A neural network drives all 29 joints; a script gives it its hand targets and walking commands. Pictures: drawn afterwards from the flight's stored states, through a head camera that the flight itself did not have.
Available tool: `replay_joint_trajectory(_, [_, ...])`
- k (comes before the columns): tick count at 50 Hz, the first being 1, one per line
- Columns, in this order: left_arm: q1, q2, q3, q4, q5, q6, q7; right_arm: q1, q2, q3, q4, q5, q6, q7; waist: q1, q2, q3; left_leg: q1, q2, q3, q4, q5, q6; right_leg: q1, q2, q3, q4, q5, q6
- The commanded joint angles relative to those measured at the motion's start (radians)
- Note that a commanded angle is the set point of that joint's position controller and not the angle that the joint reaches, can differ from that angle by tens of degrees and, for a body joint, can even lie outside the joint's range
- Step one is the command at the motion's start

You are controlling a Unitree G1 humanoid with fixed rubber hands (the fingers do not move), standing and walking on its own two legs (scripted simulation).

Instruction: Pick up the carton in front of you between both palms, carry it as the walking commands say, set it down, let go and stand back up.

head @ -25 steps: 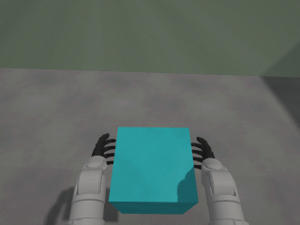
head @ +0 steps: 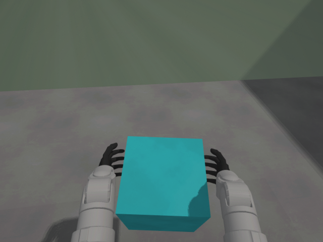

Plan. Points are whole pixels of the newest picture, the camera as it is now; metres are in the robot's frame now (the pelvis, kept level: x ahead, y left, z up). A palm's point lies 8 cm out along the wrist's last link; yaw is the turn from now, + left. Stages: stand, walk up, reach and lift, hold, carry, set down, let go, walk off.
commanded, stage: hold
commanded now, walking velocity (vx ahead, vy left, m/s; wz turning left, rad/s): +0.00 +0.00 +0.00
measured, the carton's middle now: (163, 187) +0.31 +0.01 -0.06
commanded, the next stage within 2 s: set down in 0.34 s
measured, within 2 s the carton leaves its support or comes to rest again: neither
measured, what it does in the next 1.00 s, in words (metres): lowers itself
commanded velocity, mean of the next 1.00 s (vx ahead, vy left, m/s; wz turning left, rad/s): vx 0.00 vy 0.00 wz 0.00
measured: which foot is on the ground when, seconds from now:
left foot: down 0.00-1.00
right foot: down 0.00-1.00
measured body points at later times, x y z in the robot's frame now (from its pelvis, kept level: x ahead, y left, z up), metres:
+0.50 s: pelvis +0.01 +0.03 +0.00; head -0.03 +0.04 +0.45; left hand +0.32 +0.18 +0.04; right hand +0.31 -0.13 +0.03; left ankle +0.05 +0.13 -0.74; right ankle +0.01 -0.12 -0.74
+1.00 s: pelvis -0.01 -0.01 -0.07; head +0.19 -0.01 +0.33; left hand +0.36 +0.17 -0.16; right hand +0.36 -0.13 -0.17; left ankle +0.05 +0.13 -0.74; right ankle +0.02 -0.12 -0.74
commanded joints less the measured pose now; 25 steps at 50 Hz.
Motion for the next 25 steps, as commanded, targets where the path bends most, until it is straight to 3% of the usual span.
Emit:
replay_joint_trajectory(1, [-0.453,-0.976,-0.548,0.044,-0.284,-0.017,-0.289,-0.566,0.955,0.495,-0.022,0.244,-0.057,0.268,-0.017,0.028,-0.190,0.166,-0.077,-0.008,-0.052,-0.027,0.014,-0.135,0.042,0.032,-0.126,-0.046,-0.018])
replay_joint_trajectory(11, [-0.473,-0.987,-0.535,0.059,-0.274,-0.008,-0.285,-0.610,0.960,0.459,0.002,0.233,-0.066,0.285,-0.003,0.056,-0.202,0.186,-0.038,-0.053,-0.085,-0.066,-0.006,-0.137,0.061,0.019,-0.099,-0.056,-0.033])
replay_joint_trajectory(20, [-0.469,-0.972,-0.518,0.054,-0.275,-0.008,-0.273,-0.600,0.946,0.458,-0.011,0.228,-0.060,0.273,0.003,0.048,-0.211,0.226,-0.031,-0.057,-0.074,0.053,-0.010,-0.134,0.068,0.027,-0.098,-0.005,-0.027])
replay_joint_trajectory(25, [-0.564,-0.936,-0.404,0.133,-0.214,-0.045,-0.262,-0.674,0.925,0.351,0.116,0.166,-0.097,0.273,0.018,0.052,-0.139,0.168,-0.037,-0.041,-0.056,-0.030,-0.002,-0.201,0.066,0.027,-0.075,-0.078,-0.029])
